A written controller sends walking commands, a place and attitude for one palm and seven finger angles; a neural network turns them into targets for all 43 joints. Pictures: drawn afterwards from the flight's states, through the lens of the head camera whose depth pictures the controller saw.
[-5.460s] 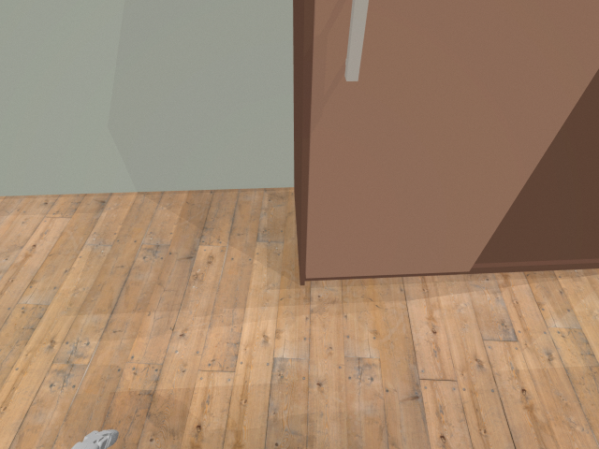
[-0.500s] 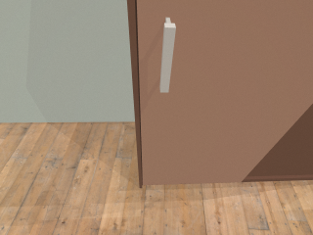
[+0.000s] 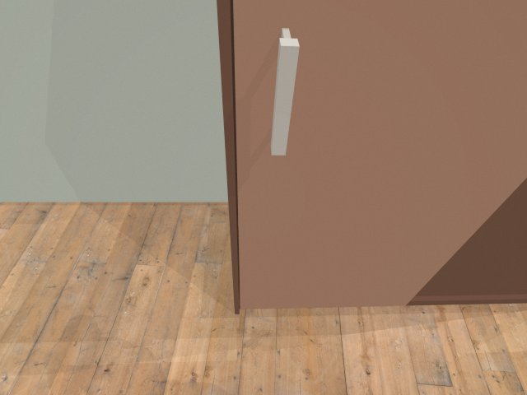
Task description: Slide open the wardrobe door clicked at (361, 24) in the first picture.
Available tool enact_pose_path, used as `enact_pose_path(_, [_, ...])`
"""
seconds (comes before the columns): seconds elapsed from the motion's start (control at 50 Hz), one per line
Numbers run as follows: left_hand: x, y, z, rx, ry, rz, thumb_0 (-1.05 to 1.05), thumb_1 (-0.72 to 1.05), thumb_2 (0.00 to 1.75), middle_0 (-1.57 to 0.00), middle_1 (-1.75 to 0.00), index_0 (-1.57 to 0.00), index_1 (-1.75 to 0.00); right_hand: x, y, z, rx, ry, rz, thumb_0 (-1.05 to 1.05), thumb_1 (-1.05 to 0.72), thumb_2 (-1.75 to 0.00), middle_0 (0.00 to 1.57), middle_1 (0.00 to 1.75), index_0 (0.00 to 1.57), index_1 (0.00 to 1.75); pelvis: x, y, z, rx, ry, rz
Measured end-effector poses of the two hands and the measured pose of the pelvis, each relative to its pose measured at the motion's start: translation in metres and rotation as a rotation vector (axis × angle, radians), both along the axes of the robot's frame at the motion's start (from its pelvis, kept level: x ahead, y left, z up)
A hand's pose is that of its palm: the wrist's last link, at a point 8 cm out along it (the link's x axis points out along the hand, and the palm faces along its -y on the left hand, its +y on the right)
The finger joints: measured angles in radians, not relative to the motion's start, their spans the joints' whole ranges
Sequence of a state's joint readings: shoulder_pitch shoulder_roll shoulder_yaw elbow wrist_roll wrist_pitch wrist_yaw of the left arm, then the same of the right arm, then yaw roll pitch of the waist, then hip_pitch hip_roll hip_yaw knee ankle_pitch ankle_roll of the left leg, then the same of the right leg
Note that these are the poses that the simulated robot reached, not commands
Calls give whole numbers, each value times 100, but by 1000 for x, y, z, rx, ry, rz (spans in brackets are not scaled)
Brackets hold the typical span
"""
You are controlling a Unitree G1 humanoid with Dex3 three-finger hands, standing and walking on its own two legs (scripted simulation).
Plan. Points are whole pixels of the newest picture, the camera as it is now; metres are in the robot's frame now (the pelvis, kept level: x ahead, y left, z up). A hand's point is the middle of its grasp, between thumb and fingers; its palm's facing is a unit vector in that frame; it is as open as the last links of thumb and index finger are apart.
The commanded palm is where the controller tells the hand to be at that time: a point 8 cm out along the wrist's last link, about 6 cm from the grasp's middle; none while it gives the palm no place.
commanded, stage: shuffle to correct the standing spot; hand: left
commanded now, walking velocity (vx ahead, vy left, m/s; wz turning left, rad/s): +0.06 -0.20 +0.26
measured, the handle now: (281, 96) +0.51 +0.01 +0.21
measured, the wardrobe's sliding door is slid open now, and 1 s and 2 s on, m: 0.00 0.00 0.00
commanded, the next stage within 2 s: come to a stop and stand still in 0.74 s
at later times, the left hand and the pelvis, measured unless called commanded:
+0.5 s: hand out of the picture -0.06 +0.08 -0.20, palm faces +0.14 -0.99 -0.10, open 7.3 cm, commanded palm none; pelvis +0.03 -0.06 -0.02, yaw +5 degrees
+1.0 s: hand out of the picture +0.06 +0.02 -0.18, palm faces +0.15 -0.97 -0.20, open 7.3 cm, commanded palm none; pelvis +0.06 -0.16 -0.01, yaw +6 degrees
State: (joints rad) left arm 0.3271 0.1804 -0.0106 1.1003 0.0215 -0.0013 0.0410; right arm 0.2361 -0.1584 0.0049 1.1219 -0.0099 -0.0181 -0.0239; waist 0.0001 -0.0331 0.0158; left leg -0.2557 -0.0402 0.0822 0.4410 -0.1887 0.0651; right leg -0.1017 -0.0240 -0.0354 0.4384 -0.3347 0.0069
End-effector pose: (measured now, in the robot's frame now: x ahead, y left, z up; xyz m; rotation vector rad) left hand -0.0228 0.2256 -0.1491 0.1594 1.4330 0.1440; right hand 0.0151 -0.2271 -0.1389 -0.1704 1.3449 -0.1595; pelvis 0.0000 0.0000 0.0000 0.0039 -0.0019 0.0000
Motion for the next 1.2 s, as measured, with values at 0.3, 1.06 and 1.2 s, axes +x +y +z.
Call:
enact_pose_path(0.3, [-23, -49, -1, -11, 50, 87, 0, 91, 90, -20, -30, -20, -30, -12, -33, -9, 11, 90, 1, 1, -91, -90, 20, 30, 20, 30, 10, -40, -6, -8, 38, 57])
enact_pose_path(1.06, [72, -178, -9, -32, -80, 143, 0, 91, 90, -20, -30, -20, -30, 135, -166, 0, -20, -97, 120, 1, -91, -90, 19, 30, 19, 30, 72, -166, -8, -31, 9, 112])
enact_pose_path(1.2, [69, -186, -6, -22, -54, 173, 1, 93, 90, -20, -30, -20, -30, 154, -158, 3, 4, -113, 160, 0, -93, -90, 20, 30, 20, 30, 73, -175, -3, 1, -7, 118])
